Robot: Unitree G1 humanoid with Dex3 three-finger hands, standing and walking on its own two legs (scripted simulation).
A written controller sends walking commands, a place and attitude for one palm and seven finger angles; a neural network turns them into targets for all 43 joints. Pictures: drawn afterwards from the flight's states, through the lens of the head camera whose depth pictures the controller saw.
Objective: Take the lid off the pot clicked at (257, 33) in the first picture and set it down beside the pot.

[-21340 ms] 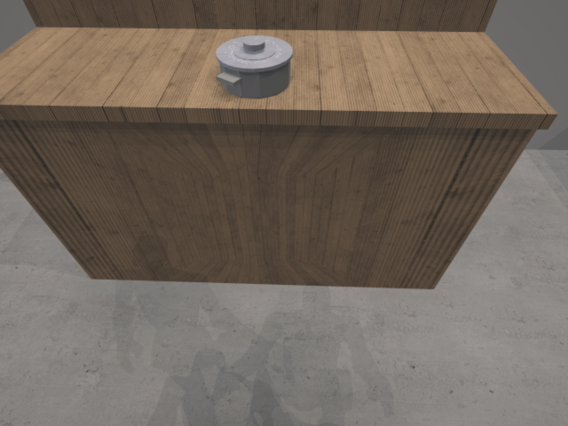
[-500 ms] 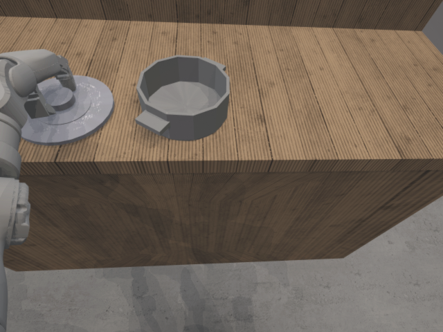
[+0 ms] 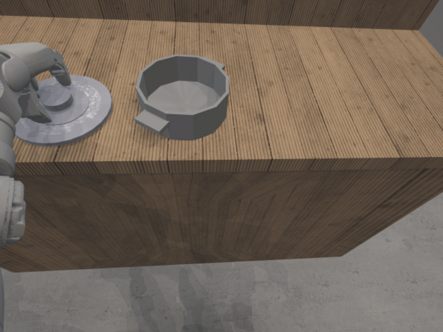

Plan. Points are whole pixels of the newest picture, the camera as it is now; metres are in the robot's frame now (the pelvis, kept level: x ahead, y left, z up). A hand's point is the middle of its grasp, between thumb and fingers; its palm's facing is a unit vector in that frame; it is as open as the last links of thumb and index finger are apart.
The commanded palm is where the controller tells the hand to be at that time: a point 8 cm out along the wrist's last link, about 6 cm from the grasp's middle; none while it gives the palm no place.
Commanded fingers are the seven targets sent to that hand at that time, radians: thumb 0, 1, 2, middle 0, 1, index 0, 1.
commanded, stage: open the fingers wide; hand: left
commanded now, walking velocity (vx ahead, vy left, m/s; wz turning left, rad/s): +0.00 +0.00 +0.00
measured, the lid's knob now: (57, 99) +0.52 +0.28 +0.11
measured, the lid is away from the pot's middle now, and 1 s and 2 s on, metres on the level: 0.23 0.23 0.23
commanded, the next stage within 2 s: raise the empty hand in 0.18 s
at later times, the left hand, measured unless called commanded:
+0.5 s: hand (29, 86) +0.48 +0.29 +0.16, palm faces -0.35 -0.08 -0.93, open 11.0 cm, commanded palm +0.50 +0.27 +0.23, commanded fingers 0.00 -0.14 0.91 -0.49 -0.60 -0.49 -0.60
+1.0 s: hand (10, 58) +0.48 +0.28 +0.22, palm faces -0.31 -0.08 -0.95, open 11.0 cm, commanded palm +0.50 +0.27 +0.29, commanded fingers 0.00 -0.14 0.91 -0.49 -0.60 -0.49 -0.60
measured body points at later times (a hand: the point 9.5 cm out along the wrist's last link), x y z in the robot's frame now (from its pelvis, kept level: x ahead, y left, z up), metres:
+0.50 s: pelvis +0.00 +0.00 +0.00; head +0.06 +0.02 +0.45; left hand +0.50 +0.29 +0.22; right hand +0.01 -0.28 -0.11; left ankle +0.01 +0.05 -0.72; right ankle -0.04 -0.13 -0.72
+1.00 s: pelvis +0.00 +0.00 +0.01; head +0.05 +0.01 +0.45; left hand +0.49 +0.29 +0.27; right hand +0.04 -0.28 -0.11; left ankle +0.01 +0.05 -0.72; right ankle -0.04 -0.13 -0.72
